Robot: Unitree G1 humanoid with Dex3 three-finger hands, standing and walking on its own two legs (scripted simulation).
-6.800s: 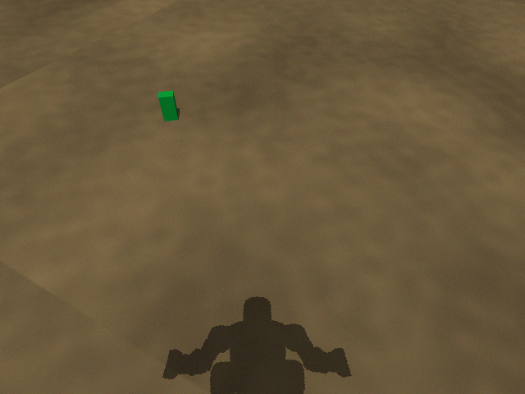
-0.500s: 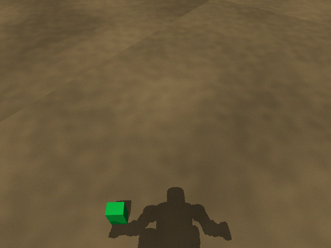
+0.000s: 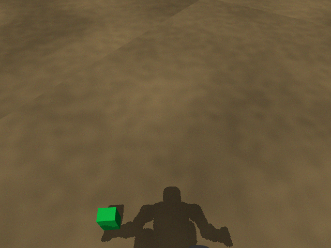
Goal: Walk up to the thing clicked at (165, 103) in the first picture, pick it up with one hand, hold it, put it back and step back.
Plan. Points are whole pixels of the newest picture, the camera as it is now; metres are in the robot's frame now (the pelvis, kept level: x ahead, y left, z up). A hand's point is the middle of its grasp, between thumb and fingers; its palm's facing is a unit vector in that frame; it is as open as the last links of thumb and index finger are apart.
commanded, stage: walk up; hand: left
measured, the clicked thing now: (109, 219) +0.38 +0.27 -0.68
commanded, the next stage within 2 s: stand in 1.86 s
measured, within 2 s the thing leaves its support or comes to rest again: neither
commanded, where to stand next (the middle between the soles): +0.03 +0.02 m, yaw +1 degrees
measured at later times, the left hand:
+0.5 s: hand out of the picture +0.09 +0.30 -0.14, palm faces +0.09 -0.88 -0.46, open 7.4 cm
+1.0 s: hand out of the picture +0.01 +0.29 -0.15, palm faces -0.04 -0.93 -0.37, open 7.4 cm
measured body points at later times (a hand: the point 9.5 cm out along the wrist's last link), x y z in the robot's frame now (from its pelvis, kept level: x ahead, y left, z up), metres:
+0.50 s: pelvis -0.04 +0.01 -0.03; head +0.01 -0.01 +0.42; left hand +0.08 +0.34 -0.11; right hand +0.06 -0.31 -0.16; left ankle -0.06 +0.15 -0.73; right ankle +0.07 -0.13 -0.74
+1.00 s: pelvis -0.02 +0.01 +0.00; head -0.01 +0.02 +0.44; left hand +0.01 +0.34 -0.13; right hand +0.02 -0.33 -0.10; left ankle -0.06 +0.15 -0.74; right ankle +0.06 -0.14 -0.72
